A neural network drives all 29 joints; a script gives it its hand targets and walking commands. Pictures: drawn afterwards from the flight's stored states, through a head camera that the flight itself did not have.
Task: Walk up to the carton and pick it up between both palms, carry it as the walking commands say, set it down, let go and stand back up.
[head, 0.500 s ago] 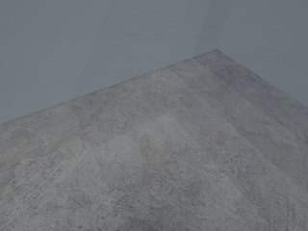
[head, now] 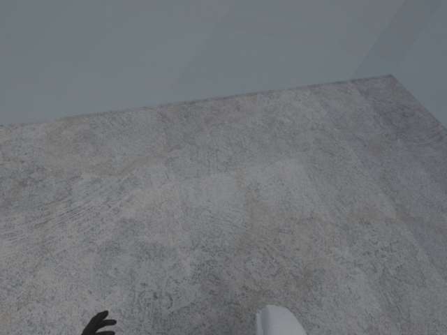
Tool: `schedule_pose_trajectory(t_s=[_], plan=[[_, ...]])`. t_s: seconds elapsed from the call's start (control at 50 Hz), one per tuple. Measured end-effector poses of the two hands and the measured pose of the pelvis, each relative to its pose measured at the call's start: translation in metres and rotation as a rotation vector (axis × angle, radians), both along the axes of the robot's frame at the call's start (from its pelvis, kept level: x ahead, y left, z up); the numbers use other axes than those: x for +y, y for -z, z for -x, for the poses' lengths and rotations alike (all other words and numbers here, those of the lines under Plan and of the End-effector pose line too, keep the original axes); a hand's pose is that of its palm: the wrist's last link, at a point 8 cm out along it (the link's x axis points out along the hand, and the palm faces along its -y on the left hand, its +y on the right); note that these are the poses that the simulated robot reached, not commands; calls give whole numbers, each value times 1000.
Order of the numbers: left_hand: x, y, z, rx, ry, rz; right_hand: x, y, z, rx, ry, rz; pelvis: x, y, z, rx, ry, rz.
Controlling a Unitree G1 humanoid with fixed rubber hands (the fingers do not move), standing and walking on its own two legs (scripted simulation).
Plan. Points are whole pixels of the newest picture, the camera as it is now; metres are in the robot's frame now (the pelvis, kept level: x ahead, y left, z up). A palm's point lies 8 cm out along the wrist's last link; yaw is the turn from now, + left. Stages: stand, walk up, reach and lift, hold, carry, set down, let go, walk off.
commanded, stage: walk up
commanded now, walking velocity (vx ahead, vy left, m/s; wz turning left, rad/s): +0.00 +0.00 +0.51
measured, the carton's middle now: out of the picture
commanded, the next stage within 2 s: none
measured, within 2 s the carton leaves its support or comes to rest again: neither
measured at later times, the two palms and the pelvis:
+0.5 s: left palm (97, 333) +0.14 +0.21 -0.09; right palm out of the picture +0.05 -0.33 -0.11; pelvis +0.01 -0.06 +0.01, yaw +14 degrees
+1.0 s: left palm out of the picture -0.08 +0.14 -0.11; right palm (342, 264) +0.25 -0.27 -0.12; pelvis +0.02 -0.11 +0.00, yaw +31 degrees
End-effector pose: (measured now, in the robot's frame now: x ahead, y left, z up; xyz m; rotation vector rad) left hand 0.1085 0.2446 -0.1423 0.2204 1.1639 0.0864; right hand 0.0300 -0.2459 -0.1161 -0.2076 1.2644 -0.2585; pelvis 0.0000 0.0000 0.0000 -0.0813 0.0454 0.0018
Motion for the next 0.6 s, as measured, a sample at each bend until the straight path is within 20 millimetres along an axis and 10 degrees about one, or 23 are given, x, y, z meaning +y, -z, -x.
schedule_pose_trajectory(t_s=[0.14,0.34,0.5,0.6], plan=[[17,-19,-27,-91,-58,-13,-10,-19,20,75,-4,34,2,-11,1,26,-87,19],[-13,-30,-42,-194,-127,37,-41,-30,19,124,-85,57,-24,-14,-4,29,-178,3],[-32,-48,-33,-245,-193,-37,-85,-7,-20,92,-179,32,-62,-7,-5,20,-246,-36],[-46,-53,10,-224,-261,-139,-111,19,-73,22,-254,5,-91,4,-9,5,-292,-72]])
